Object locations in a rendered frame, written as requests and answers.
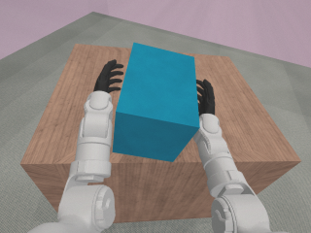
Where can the left robot upper arm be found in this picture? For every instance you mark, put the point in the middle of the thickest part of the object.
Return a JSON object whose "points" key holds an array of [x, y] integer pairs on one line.
{"points": [[83, 209]]}

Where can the robot left forearm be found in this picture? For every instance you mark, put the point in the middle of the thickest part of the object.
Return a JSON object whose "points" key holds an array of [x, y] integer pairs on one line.
{"points": [[92, 158]]}

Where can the pedestal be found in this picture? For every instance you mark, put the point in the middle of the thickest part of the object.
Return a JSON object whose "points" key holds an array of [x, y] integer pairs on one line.
{"points": [[147, 189]]}

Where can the right robot hand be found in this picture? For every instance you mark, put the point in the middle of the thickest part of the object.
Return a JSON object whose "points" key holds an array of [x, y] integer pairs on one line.
{"points": [[206, 103]]}

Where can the robot right forearm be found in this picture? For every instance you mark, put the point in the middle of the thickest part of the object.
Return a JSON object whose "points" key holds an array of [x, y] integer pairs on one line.
{"points": [[222, 174]]}

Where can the left robot hand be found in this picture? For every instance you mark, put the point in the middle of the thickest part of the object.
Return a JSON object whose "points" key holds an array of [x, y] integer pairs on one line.
{"points": [[104, 80]]}

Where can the carton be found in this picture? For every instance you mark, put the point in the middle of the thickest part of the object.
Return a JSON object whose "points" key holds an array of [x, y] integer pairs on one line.
{"points": [[157, 113]]}

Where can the right robot upper arm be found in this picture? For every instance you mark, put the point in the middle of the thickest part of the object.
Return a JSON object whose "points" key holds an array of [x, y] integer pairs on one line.
{"points": [[239, 213]]}

